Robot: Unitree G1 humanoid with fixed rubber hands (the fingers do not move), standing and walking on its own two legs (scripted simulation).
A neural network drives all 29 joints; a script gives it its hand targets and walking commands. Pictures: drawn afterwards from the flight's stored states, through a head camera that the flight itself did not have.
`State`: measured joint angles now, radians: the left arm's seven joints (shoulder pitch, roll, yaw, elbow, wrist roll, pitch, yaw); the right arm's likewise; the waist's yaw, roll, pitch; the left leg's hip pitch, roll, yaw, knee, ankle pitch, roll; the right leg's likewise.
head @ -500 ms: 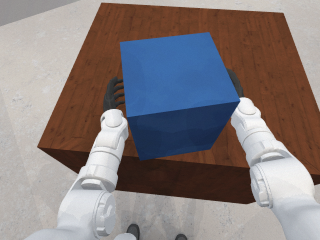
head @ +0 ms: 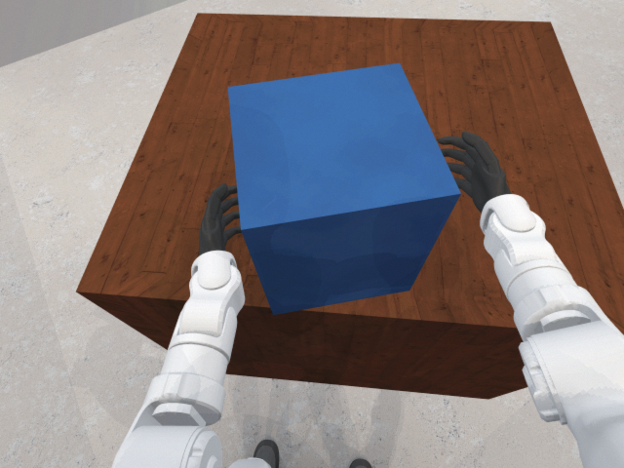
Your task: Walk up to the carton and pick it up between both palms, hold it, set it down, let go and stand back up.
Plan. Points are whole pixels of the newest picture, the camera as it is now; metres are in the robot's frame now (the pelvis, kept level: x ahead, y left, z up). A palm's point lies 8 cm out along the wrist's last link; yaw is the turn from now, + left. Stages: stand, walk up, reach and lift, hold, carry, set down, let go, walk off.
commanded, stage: set down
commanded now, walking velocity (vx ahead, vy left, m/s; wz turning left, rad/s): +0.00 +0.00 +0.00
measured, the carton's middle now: (330, 201) +0.43 +0.03 +0.04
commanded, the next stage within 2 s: none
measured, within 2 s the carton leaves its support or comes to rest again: neither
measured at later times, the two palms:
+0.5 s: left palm (211, 291) +0.29 +0.16 +0.04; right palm (528, 259) +0.37 -0.22 +0.04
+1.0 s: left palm (194, 336) +0.23 +0.16 +0.04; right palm (543, 311) +0.32 -0.24 +0.01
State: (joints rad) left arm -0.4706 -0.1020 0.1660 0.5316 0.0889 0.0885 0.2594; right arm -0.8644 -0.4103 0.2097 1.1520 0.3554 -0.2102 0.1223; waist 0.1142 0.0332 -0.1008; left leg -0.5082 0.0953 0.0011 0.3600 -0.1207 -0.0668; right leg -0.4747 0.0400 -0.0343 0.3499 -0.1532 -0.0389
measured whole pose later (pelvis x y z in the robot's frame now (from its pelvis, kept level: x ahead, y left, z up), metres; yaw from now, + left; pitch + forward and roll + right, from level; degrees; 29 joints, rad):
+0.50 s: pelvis -0.04 +0.00 +0.00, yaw +0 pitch +13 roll -1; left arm -0.30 -0.13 0.03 0.31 0.09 0.18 0.31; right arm -0.63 -0.47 0.06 1.04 0.36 -0.18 0.23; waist 0.11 0.03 -0.10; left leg -0.51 0.10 0.00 0.36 -0.08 -0.07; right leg -0.48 0.04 -0.03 0.35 -0.11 -0.04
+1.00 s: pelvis -0.04 +0.00 +0.00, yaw +0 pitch +13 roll -1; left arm -0.01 -0.13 -0.06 0.00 0.09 0.19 0.31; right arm -0.35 -0.49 0.00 0.84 0.36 -0.23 0.29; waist 0.11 0.01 -0.10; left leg -0.51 0.10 0.00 0.36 -0.08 -0.07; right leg -0.48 0.04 -0.03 0.36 -0.11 -0.04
